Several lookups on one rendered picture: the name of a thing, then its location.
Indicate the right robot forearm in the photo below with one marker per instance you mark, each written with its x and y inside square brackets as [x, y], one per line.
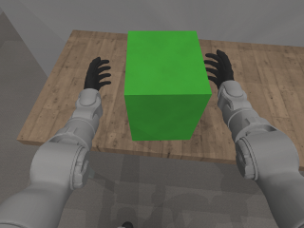
[238, 114]

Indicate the robot right upper arm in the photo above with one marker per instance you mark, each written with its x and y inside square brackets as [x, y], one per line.
[270, 160]

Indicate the left robot forearm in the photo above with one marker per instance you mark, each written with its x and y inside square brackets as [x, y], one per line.
[81, 127]

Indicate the carton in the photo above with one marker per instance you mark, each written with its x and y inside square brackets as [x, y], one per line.
[166, 87]

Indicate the robot left hand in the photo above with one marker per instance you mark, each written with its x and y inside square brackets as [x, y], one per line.
[93, 78]

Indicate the robot left upper arm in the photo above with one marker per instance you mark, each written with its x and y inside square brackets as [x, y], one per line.
[57, 170]

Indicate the table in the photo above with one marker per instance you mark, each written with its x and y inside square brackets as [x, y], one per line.
[272, 76]

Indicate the robot right hand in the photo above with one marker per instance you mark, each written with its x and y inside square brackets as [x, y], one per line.
[223, 70]

